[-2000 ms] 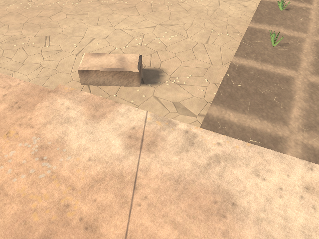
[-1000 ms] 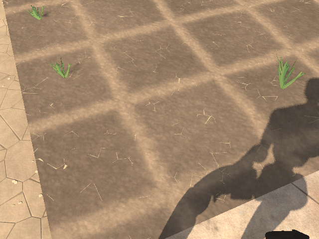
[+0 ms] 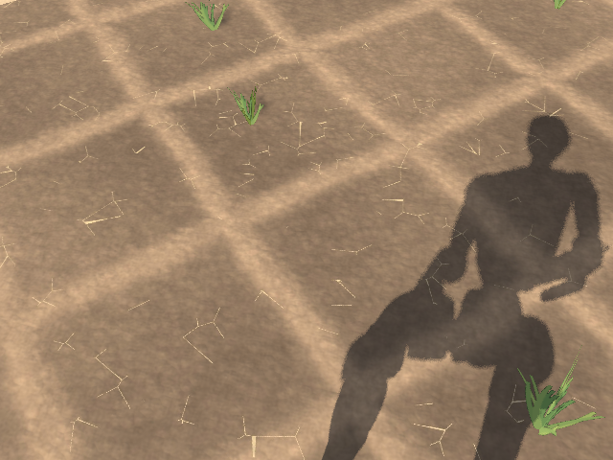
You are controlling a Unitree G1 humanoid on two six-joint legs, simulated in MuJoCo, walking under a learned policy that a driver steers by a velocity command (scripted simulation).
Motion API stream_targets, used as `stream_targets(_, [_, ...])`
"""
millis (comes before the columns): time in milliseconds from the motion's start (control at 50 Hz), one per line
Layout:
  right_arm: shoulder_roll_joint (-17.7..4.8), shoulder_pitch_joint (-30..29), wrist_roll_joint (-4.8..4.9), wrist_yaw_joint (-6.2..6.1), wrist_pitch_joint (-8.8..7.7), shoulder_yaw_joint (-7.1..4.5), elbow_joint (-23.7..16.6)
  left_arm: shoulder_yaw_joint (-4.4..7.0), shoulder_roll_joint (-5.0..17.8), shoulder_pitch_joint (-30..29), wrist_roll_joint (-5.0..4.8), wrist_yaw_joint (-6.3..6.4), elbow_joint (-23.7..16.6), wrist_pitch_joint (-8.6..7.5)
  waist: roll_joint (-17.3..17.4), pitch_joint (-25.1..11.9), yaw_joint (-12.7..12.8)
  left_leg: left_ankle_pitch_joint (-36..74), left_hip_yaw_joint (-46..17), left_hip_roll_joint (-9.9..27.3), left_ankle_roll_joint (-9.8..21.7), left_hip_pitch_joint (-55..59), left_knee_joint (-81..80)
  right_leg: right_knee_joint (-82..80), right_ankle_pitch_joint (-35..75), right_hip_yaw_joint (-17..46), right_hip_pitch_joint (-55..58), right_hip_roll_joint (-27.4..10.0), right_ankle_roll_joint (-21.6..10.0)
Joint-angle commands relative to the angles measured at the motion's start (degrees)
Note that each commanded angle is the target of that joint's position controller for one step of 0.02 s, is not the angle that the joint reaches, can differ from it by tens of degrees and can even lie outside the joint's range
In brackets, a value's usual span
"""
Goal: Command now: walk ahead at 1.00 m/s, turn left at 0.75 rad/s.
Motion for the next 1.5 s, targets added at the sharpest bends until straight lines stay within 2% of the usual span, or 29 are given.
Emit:
stream_targets(20, [-2.75,0.87,-0.43,0.63,-0.59,0.12,-2.59,1.42,9.52,-3.94,0.16,2.21,-4.57,-0.5,-6.08,1.24,-5.9,1.68,6.41,-7.12,2.64,18.26,-5.97,7.11,81.54,-1.86,-9.72,-14.7,3.77])
stream_targets(80, [-9.81,31.71,-0.71,-1.17,-0.26,-3.42,6.16,2.99,13.82,-13.06,1.35,3.32,-7.88,2.47,-6.5,-11.44,-21.43,-6.72,-0.92,-9.34,7.62,49.02,-8.86,49.57,83.12,0.78,-18.78,-16.34,3.49])
stream_targets(100, [-11.0,31.07,0.21,-2.83,-0.3,-4.48,7.13,2.24,9.28,-14.18,1.36,1.68,-7.62,2.44,2.83,-8.01,-18.61,-4.3,-6.84,-5.39,9.34,54.47,-12.68,72.54,22.88,1.08,-31.19,-5.94,3.32])
stream_targets(120, [-17.41,26.02,-1.0,-3.26,0.18,-5.7,5.7,0.27,2.24,-8.65,1.48,1.4,-12.63,1.41,13.91,-9.67,-8.22,28.74,-27.46,5.64,16.84,65.89,-7.0,92.43,-10.31,7.32,-53.22,-0.48,6.11])
stream_targets(140, [-19.29,24.0,-0.84,-3.71,0.47,-7.0,2.44,-0.48,4.51,-8.45,0.23,1.45,-16.18,0.51,8.09,-21.75,-9.58,12.83,-45.18,12.39,24.37,72.75,-19.08,95.43,-7.86,17.52,-61.39,-1.16,5.27])
stream_targets(180, [-11.77,15.97,0.15,-4.54,0.75,-5.45,0.85,-0.5,6.88,-12.69,1.05,1.23,-15.69,-0.16,-7.22,-4.89,-4.04,8.11,-40.55,9.68,18.6,50.47,-28.07,80.94,-0.88,18.25,-58.62,-6.48,4.21])
stream_targets(200, [-5.66,10.06,1.7,-3.08,-2.18,-3.56,-4.11,0.97,8.5,-14.86,-1.8,0.96,-17.63,-1.05,-9.26,-4.76,-2.12,5.01,-42.48,7.9,18.11,42.89,-30.54,79.47,-2.85,22.19,-54.72,-5.17,4.68])
stream_targets(240, [-7.85,5.32,2.13,-2.97,-3.7,-4.13,-5.5,1.83,9.49,-14.79,-0.62,1.4,-18.15,0.23,-8.79,-0.69,1.63,11.67,-32.43,2.64,15.14,29.65,-31.59,66.07,-1.46,21.37,-47.46,-8.17,6.35])
stream_targets(300, [-9.87,6.24,2.83,-5.54,-1.86,-5.25,-4.89,0.24,2.87,-23.28,0.93,2.12,-21.78,0.63,-6.98,-0.68,-0.72,23.98,-20.99,-8.03,8.23,19.03,-25.49,39.02,8.36,14.71,-37.8,-3.07,8.3])
stream_targets(420, [-6.09,8.43,2.91,-7.56,2.29,-5.32,-5.57,2.36,5.27,-23.92,-1.51,1.36,-22.72,1.56,5.12,-8.88,-2.15,-0.72,-27.89,-11.19,-2.66,25.41,-11.09,13.99,32.04,18.29,-24.05,1.41,7.72])
stream_targets(440, [-4.23,6.48,2.5,-7.25,2.11,-4.76,-6.88,3.07,6.33,-17.92,-0.56,1.57,-20.92,1.23,4.71,-12.03,0.84,-3.76,-25.62,-13.01,-4.84,25.26,-1.34,10.43,39.39,19.81,-16.29,-2.64,5.59])
stream_targets(460, [0.88,8.5,0.57,-6.97,2.14,-3.13,-8.45,3.09,7.68,-12.04,0.63,2.18,-20.05,1.42,-3.31,-19.96,1.02,-35.8,-20.46,-15.85,-6.9,17.62,14.35,16.96,56.77,31.87,-1.54,-17.16,-0.48])
stream_targets(480, [0.13,18.06,0.66,-5.9,1.54,-2.75,-9.56,2.47,8.25,-11.86,3.15,2.04,-21.69,2.07,-15.26,-27.62,-3.93,-51.63,-19.73,-16.9,-9.19,10.91,28.38,19.88,74.78,50.61,6.24,-31.41,-11.6])
stream_targets(500, [-5.89,24.42,1.73,-4.39,1.67,-3.73,-8.68,3.67,10.23,-15.36,1.48,1.82,-21.58,2.93,-16.79,-29.87,-6.37,-47.8,-19.05,-10.58,-11.26,6.36,40.69,21.18,63.49,57.3,5.72,-37.87,-18.72])
stream_targets(540, [-10.74,12.45,2.8,-4.78,3.32,-5.3,-8.6,2.68,4.67,-21.68,0.7,3.11,-23.59,4.5,-5.88,-18.1,-2.97,-34.15,-14.15,-4.17,-12.23,1.69,40.98,14.94,25.74,43.03,-8.11,-26.46,-13.12])
stream_targets(600, [-6.59,7.63,2.25,-5.85,5.09,-4.49,-11.35,2.85,5.99,-24.86,0.81,3.38,-21.89,5.99,-5.45,-6.05,-4.43,-29.41,-9.42,-2.3,-11.5,9.8,28.11,9.31,24.99,26.74,-28.15,-16.96,-8.24])
stream_targets(700, [-4.71,6.79,2.08,-5.31,4.32,-3.76,-11.8,4.63,8.41,-23.93,0.37,2.78,-18.97,6.07,-9.33,-11.37,-4.14,-24.47,-8.18,1.36,-9.76,16.12,13.01,8.13,29.87,19.98,-25.09,-21.31,-10.7])
stream_targets(840, [-7.25,8.38,1.91,-3.82,5.83,-6.16,-10.24,5.86,9.28,-23.91,-1.41,1.87,-16.47,6.51,-9.43,-9.44,-5.52,-19.08,-2.32,-2.3,-3.88,32.12,-10.76,14.49,10.62,9.71,-29.24,-21.59,-3.54])
stream_targets(860, [-8.21,11.4,1.45,-4.19,5.64,-6.73,-9.21,5.27,7.04,-20.83,-1.48,1.67,-15.08,6.95,-3.98,-7.86,-5.75,-17.14,-6.47,-2.29,-1.19,39.08,-17.49,22.18,5.35,7.43,-36.35,-18.46,-0.12])
stream_targets(880, [-14.5,13.5,0.92,-5.16,5.06,-7.85,-9.92,4.14,3.89,-18.38,0.31,0.96,-16.06,7.4,15.88,-5.98,-3.96,-0.68,-28.78,13.61,5.9,47.23,-23.7,43.26,-11.86,1.21,-53.12,-10.17,6.2])
stream_targets(900, [-15.94,11.31,-1.38,-5.08,3.81,-7.52,-11.75,4.48,5.54,-23.64,0.39,1.43,-18.66,6.97,16.04,-8.89,-6.66,1.28,-36.57,20.45,14.59,40.32,-27.06,54.44,-15.75,10.79,-58.38,-6.24,6.48])
stream_targets(1000, [-0.66,0.99,-1.14,-5.4,0.68,-2.01,-8.67,4.51,5.11,-15.46,-0.9,1.6,-11.07,8.69,6.79,-9.13,-1.01,-3.4,-11.37,8.49,4.09,29.56,-26.16,58.12,4.18,13.83,-42.71,-8.79,6.76])
stream_targets(1180, [-6.74,4.04,-0.34,-7.49,2.3,-4.98,-6.6,3.4,4.76,-20.99,-2.14,-0.45,-17.13,9.73,5.47,-5.12,-5.74,2.01,-12.41,17.26,7.75,39.05,-24.16,43.36,-3.51,10.77,-44.94,-10.21,6.05])
stream_targets(1300, [-6.51,1.41,1.7,-7.38,2.54,-6.06,-5.76,4.29,4.17,-14.87,-2.36,-1.54,-16.91,10.22,4.15,-7.23,-1.67,2.88,-2.94,15.15,0.41,36.43,-13.89,23.26,8.48,5.95,-30.98,-6.12,0.95])
stream_targets(1320, [-4.78,3.97,1.32,-7.08,2.4,-5.99,-4.9,5.69,7.68,-12.18,-1.9,-0.75,-16.43,10.05,-3.25,-7.66,-1.46,-6.75,1.7,10.55,-4.35,29.88,-3.61,17.33,23.04,13.23,-23.34,-7.93,-2.16])
stream_targets(1340, [-1.27,0.69,-1.27,-6.71,1.94,-4.89,-8.73,8.11,17.22,-9.67,-1.19,0.36,-17.37,9.49,-22.58,-7.45,-1.98,-36.19,4.8,0.51,-10.95,8.02,15.75,17.07,52.77,37.85,-11.03,-22.91,-11.56])
stream_targets(1360, [-1.94,-6.54,-1.32,-6.61,1.16,-4.65,-10.95,7.45,15.92,-7.47,0.79,-0.35,-18.4,8.17,-18.73,-13.14,2.82,-46.73,-7.45,-5.07,-11.62,0.86,26.12,14.28,53.1,46.42,-9.01,-27.68,-20.49])
stream_targets(1420, [-4.04,-5.43,-0.02,-7.01,0.62,-5.39,-9.16,6.3,11.55,-15.87,-2.04,0.57,-19.46,6.86,-5.18,-8.82,-1.86,-33.5,-12.45,-2.61,-9.81,-1.93,24.8,14.87,43.41,35.37,-11.19,-20.01,-12.97])
stream_targets(1500, [-2.93,-2.91,0.09,-6.69,0.38,-5.21,-7.91,6.07,11.07,-18.26,-2.24,2.26,-21.03,8.49,-5.99,-9.77,-3.77,-25.34,-12.3,-5.32,-11.02,5.04,15.61,14.45,40.58,33.15,-15.81,-15.43,-10.42])
Velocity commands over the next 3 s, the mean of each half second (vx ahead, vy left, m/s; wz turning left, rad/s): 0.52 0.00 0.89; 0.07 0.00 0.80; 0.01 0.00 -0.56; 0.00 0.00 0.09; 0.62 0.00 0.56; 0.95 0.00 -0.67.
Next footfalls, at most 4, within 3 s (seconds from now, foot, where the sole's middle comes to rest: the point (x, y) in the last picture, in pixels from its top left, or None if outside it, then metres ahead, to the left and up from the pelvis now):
0.08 left None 0.30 0.04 -0.76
0.46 right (348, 388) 0.62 -0.02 -0.76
0.86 left None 0.39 0.13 -0.76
1.32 right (358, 420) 0.55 -0.04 -0.76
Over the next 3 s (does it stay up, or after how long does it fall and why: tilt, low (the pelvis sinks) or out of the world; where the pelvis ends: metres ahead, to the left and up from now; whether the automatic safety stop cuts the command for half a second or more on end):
stays up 0.83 0.49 -0.02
